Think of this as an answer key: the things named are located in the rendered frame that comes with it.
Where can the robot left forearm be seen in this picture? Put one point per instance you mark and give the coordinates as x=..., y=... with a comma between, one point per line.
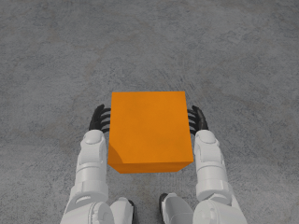
x=91, y=173

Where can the carton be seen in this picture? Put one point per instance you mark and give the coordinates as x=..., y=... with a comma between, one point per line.
x=149, y=132

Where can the robot right foot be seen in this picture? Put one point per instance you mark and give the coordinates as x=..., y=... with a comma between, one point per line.
x=161, y=199

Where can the robot left upper arm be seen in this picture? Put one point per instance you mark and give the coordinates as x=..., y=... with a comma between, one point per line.
x=93, y=213

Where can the robot right upper arm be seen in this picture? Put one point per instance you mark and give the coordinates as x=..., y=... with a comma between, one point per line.
x=212, y=212

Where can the robot right hand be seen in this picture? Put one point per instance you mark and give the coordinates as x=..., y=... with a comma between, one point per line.
x=199, y=119

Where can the robot right forearm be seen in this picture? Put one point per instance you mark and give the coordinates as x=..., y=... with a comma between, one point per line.
x=212, y=180

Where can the robot left hand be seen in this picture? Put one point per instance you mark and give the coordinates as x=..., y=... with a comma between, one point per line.
x=96, y=122

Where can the left robot thigh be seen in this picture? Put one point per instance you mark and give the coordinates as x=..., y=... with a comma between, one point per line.
x=122, y=212

